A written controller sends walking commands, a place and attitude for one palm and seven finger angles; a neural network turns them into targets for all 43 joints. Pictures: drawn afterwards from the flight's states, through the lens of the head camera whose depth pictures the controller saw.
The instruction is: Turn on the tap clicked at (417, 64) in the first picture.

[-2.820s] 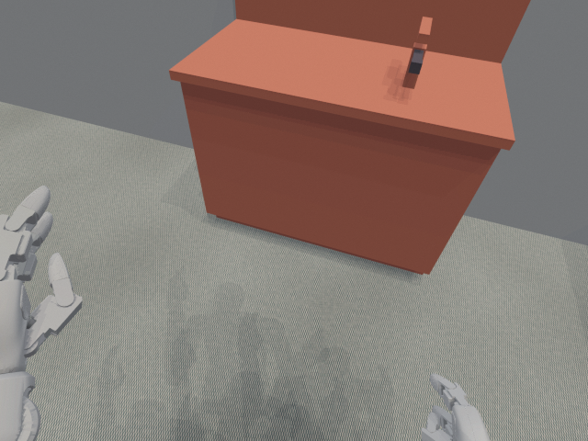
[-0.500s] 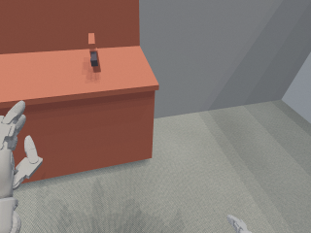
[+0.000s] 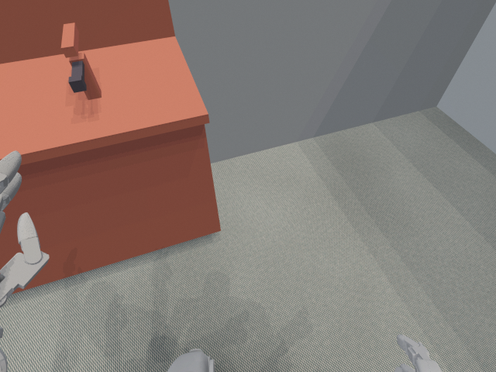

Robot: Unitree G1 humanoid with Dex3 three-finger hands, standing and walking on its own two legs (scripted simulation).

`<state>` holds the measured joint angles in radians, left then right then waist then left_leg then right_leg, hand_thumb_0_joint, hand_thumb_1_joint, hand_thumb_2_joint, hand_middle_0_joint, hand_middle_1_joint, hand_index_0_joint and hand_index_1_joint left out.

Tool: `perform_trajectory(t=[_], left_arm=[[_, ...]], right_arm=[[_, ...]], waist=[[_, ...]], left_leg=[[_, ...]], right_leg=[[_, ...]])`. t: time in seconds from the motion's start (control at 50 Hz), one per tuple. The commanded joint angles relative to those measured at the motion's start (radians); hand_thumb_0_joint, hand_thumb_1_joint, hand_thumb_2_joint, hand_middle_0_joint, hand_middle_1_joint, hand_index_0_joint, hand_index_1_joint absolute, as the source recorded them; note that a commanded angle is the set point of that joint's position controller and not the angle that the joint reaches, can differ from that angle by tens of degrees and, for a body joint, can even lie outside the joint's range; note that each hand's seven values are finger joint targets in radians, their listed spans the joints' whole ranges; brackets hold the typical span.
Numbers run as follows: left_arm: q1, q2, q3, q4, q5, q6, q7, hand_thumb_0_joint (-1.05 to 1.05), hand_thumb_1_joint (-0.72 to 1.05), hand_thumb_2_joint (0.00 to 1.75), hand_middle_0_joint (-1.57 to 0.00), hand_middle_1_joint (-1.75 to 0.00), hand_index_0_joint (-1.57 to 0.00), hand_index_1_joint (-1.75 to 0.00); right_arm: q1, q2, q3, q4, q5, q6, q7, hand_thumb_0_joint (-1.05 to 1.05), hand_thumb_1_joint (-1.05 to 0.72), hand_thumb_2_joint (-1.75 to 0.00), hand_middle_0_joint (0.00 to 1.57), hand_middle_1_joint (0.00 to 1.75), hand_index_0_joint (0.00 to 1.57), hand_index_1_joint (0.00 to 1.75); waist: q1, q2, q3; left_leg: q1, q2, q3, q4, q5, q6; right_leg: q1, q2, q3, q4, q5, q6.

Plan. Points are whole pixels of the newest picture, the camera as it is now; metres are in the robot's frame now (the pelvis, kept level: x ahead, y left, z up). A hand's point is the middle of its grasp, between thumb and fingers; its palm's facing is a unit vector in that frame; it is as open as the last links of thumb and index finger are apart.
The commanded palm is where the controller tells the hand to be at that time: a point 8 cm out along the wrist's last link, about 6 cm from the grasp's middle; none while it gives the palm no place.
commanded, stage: take the last steps up to it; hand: left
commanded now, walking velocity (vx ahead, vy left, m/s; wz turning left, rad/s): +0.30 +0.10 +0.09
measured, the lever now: (77, 83) +0.70 +0.43 +0.08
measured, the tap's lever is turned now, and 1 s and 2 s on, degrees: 0 0 0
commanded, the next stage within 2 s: come to a stop and stand still in 0.94 s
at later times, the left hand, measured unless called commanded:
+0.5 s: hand (60, 173) +0.32 +0.26 +0.19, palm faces +0.43 -0.76 -0.48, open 7.4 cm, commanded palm +0.28 +0.30 +0.17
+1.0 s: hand (91, 113) +0.46 +0.27 +0.18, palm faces +0.44 -0.80 -0.42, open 7.4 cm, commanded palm +0.41 +0.31 +0.17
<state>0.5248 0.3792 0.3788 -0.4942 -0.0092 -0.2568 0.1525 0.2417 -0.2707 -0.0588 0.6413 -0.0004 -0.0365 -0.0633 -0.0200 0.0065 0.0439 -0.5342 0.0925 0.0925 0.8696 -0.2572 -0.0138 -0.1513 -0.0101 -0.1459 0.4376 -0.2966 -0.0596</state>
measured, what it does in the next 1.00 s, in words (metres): walks ahead: left foot, then right foot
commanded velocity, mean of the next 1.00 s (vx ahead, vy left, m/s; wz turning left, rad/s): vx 0.25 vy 0.07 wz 0.02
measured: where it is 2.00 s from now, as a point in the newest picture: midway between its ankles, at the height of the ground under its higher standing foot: (244, 369)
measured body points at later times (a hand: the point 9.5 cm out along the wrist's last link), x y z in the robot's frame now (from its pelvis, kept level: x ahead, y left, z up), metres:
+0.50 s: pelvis +0.12 +0.02 +0.00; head +0.14 +0.00 +0.44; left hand +0.30 +0.30 +0.21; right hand +0.29 -0.17 -0.11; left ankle +0.12 +0.12 -0.74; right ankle +0.16 -0.10 -0.72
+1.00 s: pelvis +0.24 +0.03 -0.01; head +0.26 +0.04 +0.44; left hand +0.43 +0.31 +0.20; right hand +0.41 -0.23 -0.09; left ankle +0.27 +0.14 -0.74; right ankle +0.18 -0.09 -0.70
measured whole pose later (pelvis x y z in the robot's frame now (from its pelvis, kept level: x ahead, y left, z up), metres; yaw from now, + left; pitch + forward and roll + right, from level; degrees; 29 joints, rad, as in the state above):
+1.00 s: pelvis +0.24 +0.03 -0.01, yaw +0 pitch +0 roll +1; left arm 0.46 0.41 0.41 -0.51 -0.02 -0.26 0.17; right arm 0.20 -0.20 -0.05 0.59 0.00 -0.05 -0.07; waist -0.01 -0.04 0.03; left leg -0.31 0.05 0.16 0.58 -0.27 0.03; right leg -0.32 -0.07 -0.07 0.91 -0.55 0.01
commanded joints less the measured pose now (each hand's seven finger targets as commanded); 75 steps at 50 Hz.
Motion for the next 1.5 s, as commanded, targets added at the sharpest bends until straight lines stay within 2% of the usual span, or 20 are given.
perform_trajectory(t=[0.0, 0.12, 0.16, 0.2, 0.32, 0.5, 0.52, 0.54, 0.56, 0.66, 0.7, 0.84, 0.88, 0.9, 0.92, 0.96, 1.06, 1.16, 1.26, 1.48], left_arm=[[-0.093, 0.157, 0.102, -0.191, -0.014, -0.046, 0.033, 0.0, 0.9, 0.9, -0.2, -0.3, -0.2, -0.3], [-0.181, 0.167, 0.083, -0.232, -0.011, -0.045, 0.04, 0.0, 0.9, 0.9, -0.2, -0.3, -0.2, -0.3], [-0.177, 0.157, 0.081, -0.241, -0.02, -0.057, 0.036, 0.0, 0.9, 0.9, -0.2, -0.3, -0.2, -0.3], [-0.203, 0.222, 0.106, -0.22, -0.012, -0.051, 0.032, 0.0, 0.9, 0.9, -0.2, -0.3, -0.2, -0.3], [-0.059, 0.154, 0.119, -0.287, -0.021, -0.041, 0.015, 0.0, 0.9, 0.9, -0.2, -0.3, -0.2, -0.3], [-0.174, 0.107, 0.056, -0.111, -0.006, 0.0, 0.013, 0.0, 0.9, 0.9, -0.2, -0.3, -0.2, -0.3], [-0.198, 0.133, 0.063, -0.108, 0.005, -0.001, 0.015, 0.0, 0.9, 0.9, -0.2, -0.3, -0.2, -0.3], [-0.221, 0.164, 0.069, -0.105, 0.014, 0.005, 0.018, 0.0, 0.9, 0.9, -0.2, -0.3, -0.2, -0.3], [-0.241, 0.176, 0.074, -0.102, 0.004, 0.008, 0.02, 0.0, 0.9, 0.9, -0.2, -0.3, -0.2, -0.3], [-0.214, 0.2, 0.107, -0.231, 0.01, -0.048, 0.019, 0.0, 0.9, 0.9, -0.2, -0.3, -0.2, -0.3], [-0.153, 0.192, 0.119, -0.258, 0.005, -0.059, 0.026, 0.0, 0.9, 0.9, -0.2, -0.3, -0.2, -0.3], [-0.021, 0.163, 0.151, -0.256, -0.022, -0.046, 0.049, 0.0, 0.9, 0.9, -0.2, -0.3, -0.2, -0.3], [-0.052, 0.148, 0.124, -0.248, -0.025, -0.048, 0.044, 0.0, 0.9, 0.9, -0.2, -0.3, -0.2, -0.3], [-0.068, 0.147, 0.124, -0.242, -0.031, -0.051, 0.043, 0.0, 0.9, 0.9, -0.2, -0.3, -0.2, -0.3], [-0.078, 0.155, 0.119, -0.213, -0.026, -0.058, 0.037, 0.0, 0.9, 0.9, -0.2, -0.3, -0.2, -0.3], [-0.131, 0.168, 0.105, -0.192, -0.02, -0.049, 0.022, 0.0, 0.9, 0.9, -0.2, -0.3, -0.2, -0.3], [-0.112, 0.133, 0.054, -0.292, -0.021, -0.022, 0.012, 0.0, 0.9, 0.9, -0.2, -0.3, -0.2, -0.3], [-0.081, 0.192, 0.127, -0.281, -0.02, -0.004, 0.025, 0.0, 0.9, 0.9, -0.2, -0.3, -0.2, -0.3], [-0.076, 0.148, 0.108, -0.124, -0.032, 0.02, 0.018, 0.0, 0.9, 0.9, -0.2, -0.3, -0.2, -0.3], [-0.045, 0.167, 0.108, -0.307, -0.005, 0.007, 0.044, 0.0, 0.9, 0.9, -0.2, -0.3, -0.2, -0.3]], right_arm=[[-0.1, -0.032, -0.006, -0.181, 0.003, -0.074, 0.002, 0.0, -0.9, -0.9, 0.2, 0.3, 0.2, 0.3], [-0.062, -0.043, -0.014, -0.186, 0.002, -0.074, -0.009, 0.0, -0.9, -0.9, 0.2, 0.3, 0.2, 0.3], [-0.079, -0.068, -0.019, -0.196, 0.006, -0.074, -0.007, 0.0, -0.9, -0.9, 0.2, 0.3, 0.2, 0.3], [-0.11, -0.036, 0.02, -0.188, -0.01, -0.078, -0.001, 0.0, -0.9, -0.9, 0.2, 0.3, 0.2, 0.3], [-0.097, -0.037, 0.004, -0.165, 0.009, -0.094, 0.015, 0.0, -0.9, -0.9, 0.2, 0.3, 0.2, 0.3], [-0.103, -0.037, 0.016, -0.152, 0.014, -0.093, -0.013, 0.0, -0.9, -0.9, 0.2, 0.3, 0.2, 0.3], [-0.099, -0.023, 0.016, -0.149, 0.014, -0.087, -0.013, 0.0, -0.9, -0.9, 0.2, 0.3, 0.2, 0.3], [-0.108, -0.004, 0.02, -0.159, 0.012, -0.081, -0.01, 0.0, -0.9, -0.9, 0.2, 0.3, 0.2, 0.3], [-0.15, -0.016, 0.025, -0.171, 0.009, -0.088, -0.008, 0.0, -0.9, -0.9, 0.2, 0.3, 0.2, 0.3], [-0.154, -0.02, 0.026, -0.134, 0.002, -0.063, 0.003, 0.0, -0.9, -0.9, 0.2, 0.3, 0.2, 0.3], [-0.147, -0.015, 0.023, -0.157, 0.0, -0.062, 0.005, 0.0, -0.9, -0.9, 0.2, 0.3, 0.2, 0.3], [-0.086, -0.011, -0.003, -0.205, -0.002, -0.058, 0.0, 0.0, -0.9, -0.9, 0.2, 0.3, 0.2, 0.3], [-0.065, -0.041, -0.019, -0.207, 0.008, -0.057, -0.012, 0.0, -0.9, -0.9, 0.2, 0.3, 0.2, 0.3], [-0.068, -0.066, -0.025, -0.209, 0.013, -0.057, -0.01, 0.0, -0.9, -0.9, 0.2, 0.3, 0.2, 0.3], [-0.073, -0.061, -0.023, -0.219, 0.017, -0.06, -0.003, 0.0, -0.9, -0.9, 0.2, 0.3, 0.2, 0.3], [-0.106, -0.042, 0.0, -0.195, 0.0, -0.072, -0.005, 0.0, -0.9, -0.9, 0.2, 0.3, 0.2, 0.3], [-0.09, -0.047, 0.011, -0.181, 0.01, -0.101, 0.014, 0.0, -0.9, -0.9, 0.2, 0.3, 0.2, 0.3], [-0.105, -0.027, 0.04, -0.184, 0.002, -0.114, 0.008, 0.0, -0.9, -0.9, 0.2, 0.3, 0.2, 0.3], [-0.089, -0.009, 0.032, -0.183, 0.006, -0.094, 0.015, 0.0, -0.9, -0.9, 0.2, 0.3, 0.2, 0.3], [-0.126, -0.017, 0.037, -0.209, -0.005, -0.033, -0.014, 0.0, -0.9, -0.9, 0.2, 0.3, 0.2, 0.3]], waist=[[0.039, -0.116, -0.108], [-0.003, -0.024, -0.161], [0.002, 0.319, -0.218], [-0.001, 0.234, -0.142], [0.022, 0.174, -0.129], [0.023, 0.08, -0.138], [0.025, -0.053, -0.163], [0.024, -0.319, -0.166], [0.044, -0.325, -0.12], [0.021, -0.048, -0.095], [0.019, -0.098, -0.122], [0.022, -0.079, -0.2], [-0.001, 0.046, -0.212], [0.003, 0.219, -0.222], [0.014, 0.242, -0.212], [0.009, 0.235, -0.113], [0.013, 0.222, -0.135], [0.023, 0.175, -0.17], [0.013, -0.247, -0.181], [0.023, -0.102, -0.253]], left_leg=[[0.027, -0.013, 0.054, -0.158, 0.021, 0.018], [0.402, -0.069, 0.089, -0.406, 0.119, 0.057], [0.672, 0.259, -0.402, -0.471, 0.323, 0.231], [0.505, 0.336, -0.559, -0.573, 0.173, 0.295], [0.319, 0.198, -0.19, -0.596, 0.07, 0.21], [0.247, 0.132, -0.037, -0.372, -0.055, 0.113], [0.181, 0.077, 0.01, -0.168, -0.072, 0.092], [-0.041, -0.047, 0.059, 0.101, -0.209, 0.044], [-0.163, -0.071, -0.033, 0.292, -0.302, 0.023], [-0.061, 0.012, -0.09, 0.243, -0.12, -0.005], [0.008, 0.013, -0.042, 0.061, -0.081, -0.002], [0.256, -0.07, 0.096, -0.38, 0.109, 0.0], [0.453, 0.007, -0.009, -0.463, 0.204, 0.047], [0.564, 0.186, -0.262, -0.464, 0.416, 0.148], [0.579, 0.296, -0.418, -0.503, 0.484, 0.227], [0.47, 0.309, -0.428, -0.541, 0.363, 0.259], [0.381, 0.163, -0.117, -0.484, 0.486, 0.146], [0.308, 0.154, -0.067, -0.415, 0.397, 0.058], [0.162, -0.075, -0.051, -0.03, -0.229, -0.032], [0.252, -0.081, -0.052, -0.334, -0.077, 0.002]], right_leg=[[0.12, -0.285, 0.217, -0.11, 0.404, -0.096], [-0.013, -0.208, 0.119, 0.219, 0.457, -0.024], [-0.358, -0.033, 0.043, 0.631, -0.162, 0.062], [-0.457, -0.048, 0.161, 0.844, -0.299, 0.055], [-0.364, -0.085, 0.075, 0.612, -0.09, 0.081], [-0.014, -0.025, -0.029, 0.04, 0.014, 0.087], [0.063, -0.122, 0.119, -0.043, 0.002, 0.04], [0.172, -0.338, 0.511, -0.131, 0.049, -0.065], [0.173, -0.45, 0.682, -0.178, 0.116, -0.138], [0.027, -0.345, 0.297, -0.129, 0.284, -0.108], [0.05, -0.315, 0.183, -0.11, 0.394, -0.09], [0.109, -0.231, 0.139, 0.047, 0.437, -0.041], [-0.041, -0.154, 0.083, 0.266, 0.324, 0.024], [-0.241, -0.051, 0.026, 0.439, -0.029, 0.072], [-0.362, -0.01, 0.066, 0.593, -0.356, 0.071], [-0.43, -0.061, 0.118, 0.664, -0.32, 0.071], [-0.236, -0.025, 0.04, 0.347, -0.071, 0.087], [0.014, -0.017, 0.037, 0.027, 0.148, 0.086], [0.037, -0.302, 0.4, -0.066, 0.797, -0.069], [0.082, -0.248, 0.242, -0.023, 0.465, -0.04]])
